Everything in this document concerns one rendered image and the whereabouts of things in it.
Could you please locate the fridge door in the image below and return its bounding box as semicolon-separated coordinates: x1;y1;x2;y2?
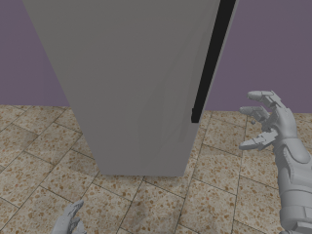
21;0;238;176

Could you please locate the right robot forearm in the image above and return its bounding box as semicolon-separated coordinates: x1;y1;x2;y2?
272;137;312;234

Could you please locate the right robot hand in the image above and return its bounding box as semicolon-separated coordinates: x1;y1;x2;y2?
238;91;298;151

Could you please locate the handle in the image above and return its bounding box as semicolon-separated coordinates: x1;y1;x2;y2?
191;0;236;124

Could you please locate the left robot hand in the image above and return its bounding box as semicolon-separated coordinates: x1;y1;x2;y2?
51;199;87;234

